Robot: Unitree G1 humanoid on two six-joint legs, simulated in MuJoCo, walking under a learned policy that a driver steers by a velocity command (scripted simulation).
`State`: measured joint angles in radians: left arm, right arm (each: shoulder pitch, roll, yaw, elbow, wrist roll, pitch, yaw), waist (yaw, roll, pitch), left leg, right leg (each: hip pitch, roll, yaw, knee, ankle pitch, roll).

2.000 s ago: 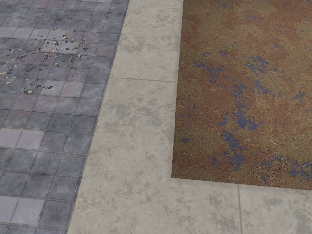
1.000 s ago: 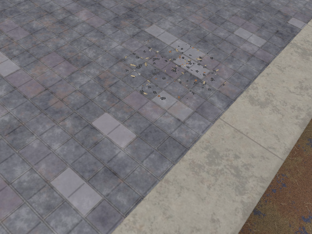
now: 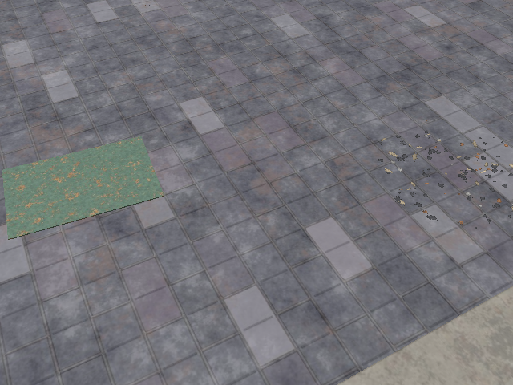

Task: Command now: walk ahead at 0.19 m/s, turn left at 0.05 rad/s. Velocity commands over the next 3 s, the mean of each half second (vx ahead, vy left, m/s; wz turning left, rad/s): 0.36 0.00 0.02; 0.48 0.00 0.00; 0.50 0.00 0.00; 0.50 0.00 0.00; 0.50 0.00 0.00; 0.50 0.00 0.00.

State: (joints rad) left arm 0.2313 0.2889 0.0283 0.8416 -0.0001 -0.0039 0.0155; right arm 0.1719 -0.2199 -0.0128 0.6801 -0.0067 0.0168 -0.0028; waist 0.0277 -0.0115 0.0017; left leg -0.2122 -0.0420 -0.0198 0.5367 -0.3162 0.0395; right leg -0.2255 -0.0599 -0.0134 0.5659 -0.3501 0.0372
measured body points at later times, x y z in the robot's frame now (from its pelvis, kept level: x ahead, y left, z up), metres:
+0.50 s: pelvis +0.16 -0.06 +0.01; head +0.19 -0.08 +0.46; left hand +0.14 +0.20 -0.11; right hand +0.37 -0.30 -0.08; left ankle +0.31 +0.11 -0.67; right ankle +0.06 -0.14 -0.73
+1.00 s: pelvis +0.46 -0.02 +0.01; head +0.48 -0.02 +0.46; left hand +0.63 +0.24 -0.08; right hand +0.49 -0.30 -0.11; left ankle +0.43 +0.06 -0.73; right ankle +0.60 -0.20 -0.67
